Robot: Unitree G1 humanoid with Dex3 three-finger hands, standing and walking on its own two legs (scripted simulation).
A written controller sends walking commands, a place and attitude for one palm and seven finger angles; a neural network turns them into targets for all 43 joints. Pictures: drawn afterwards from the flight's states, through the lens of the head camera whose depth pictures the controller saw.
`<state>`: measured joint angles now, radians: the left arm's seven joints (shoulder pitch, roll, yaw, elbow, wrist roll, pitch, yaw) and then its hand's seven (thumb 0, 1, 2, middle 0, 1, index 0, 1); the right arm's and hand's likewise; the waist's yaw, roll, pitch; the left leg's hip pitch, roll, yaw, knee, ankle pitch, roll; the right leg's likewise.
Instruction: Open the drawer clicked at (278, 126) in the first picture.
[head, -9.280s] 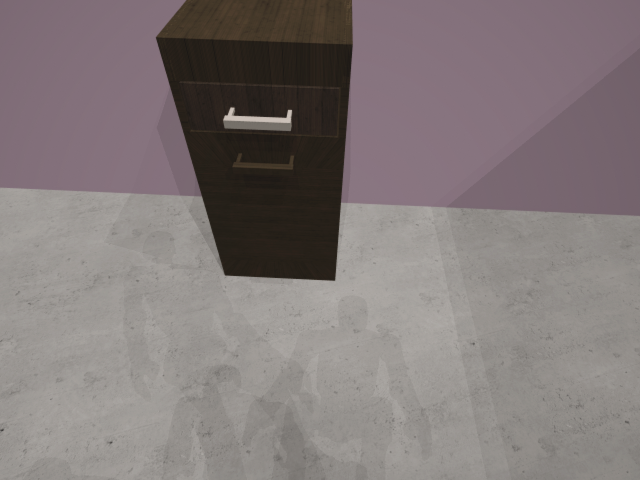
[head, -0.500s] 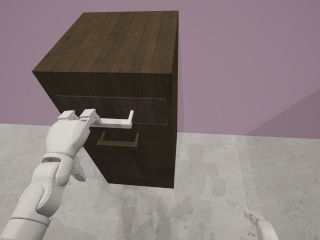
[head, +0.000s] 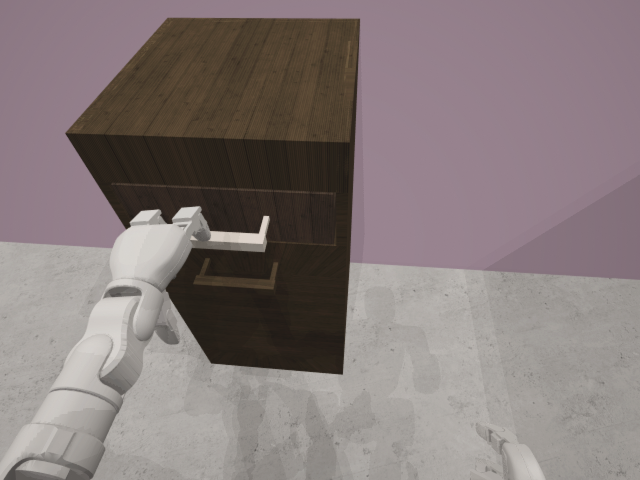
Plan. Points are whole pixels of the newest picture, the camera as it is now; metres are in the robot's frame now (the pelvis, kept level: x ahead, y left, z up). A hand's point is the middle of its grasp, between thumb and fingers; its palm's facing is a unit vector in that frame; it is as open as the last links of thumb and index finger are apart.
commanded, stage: move the hooked fingers above the handle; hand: left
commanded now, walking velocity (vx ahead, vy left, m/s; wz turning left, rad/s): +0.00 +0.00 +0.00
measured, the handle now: (222, 230) +0.51 +0.23 -0.03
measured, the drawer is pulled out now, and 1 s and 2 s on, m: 0.00 0.00 0.00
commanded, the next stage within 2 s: none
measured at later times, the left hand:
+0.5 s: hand (202, 260) +0.39 +0.22 +0.03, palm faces -0.09 -0.08 -0.99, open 13.8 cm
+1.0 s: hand (232, 238) +0.45 +0.19 +0.02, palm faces -0.11 -0.07 -0.99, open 13.8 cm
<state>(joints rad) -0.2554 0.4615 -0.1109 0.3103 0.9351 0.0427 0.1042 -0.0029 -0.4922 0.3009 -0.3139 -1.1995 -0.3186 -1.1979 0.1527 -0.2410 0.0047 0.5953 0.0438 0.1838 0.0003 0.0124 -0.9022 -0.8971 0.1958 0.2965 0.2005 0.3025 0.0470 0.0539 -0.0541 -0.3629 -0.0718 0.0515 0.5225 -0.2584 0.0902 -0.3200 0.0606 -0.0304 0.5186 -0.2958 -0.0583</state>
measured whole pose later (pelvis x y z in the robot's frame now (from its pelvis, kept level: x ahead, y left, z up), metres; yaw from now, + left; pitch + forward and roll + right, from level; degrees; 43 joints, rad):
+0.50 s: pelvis +0.00 +0.00 -0.01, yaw +0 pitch +9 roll -1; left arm -0.45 0.44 -0.14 0.58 0.97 -0.02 0.14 0.00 -0.49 0.30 -0.31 -1.20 -0.32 -1.20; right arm 0.26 -0.26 -0.04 0.63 0.04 0.20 -0.01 0.01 -0.90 -0.90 0.20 0.30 0.20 0.30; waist 0.00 0.05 -0.08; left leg -0.47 -0.07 0.06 0.58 -0.28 0.10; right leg -0.42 0.06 -0.03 0.57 -0.31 -0.06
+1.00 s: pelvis +0.01 -0.01 -0.01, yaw -1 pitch +14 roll -1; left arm -0.64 0.46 -0.09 0.82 1.03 -0.15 0.18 0.00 -0.49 0.30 -0.32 -1.20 -0.32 -1.20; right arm 0.31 -0.26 -0.04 0.64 0.02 0.20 -0.03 0.01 -0.90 -0.90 0.20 0.30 0.20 0.30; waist -0.06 0.03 -0.11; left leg -0.59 -0.05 0.05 0.65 -0.31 0.08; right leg -0.54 0.08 -0.04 0.63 -0.34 -0.07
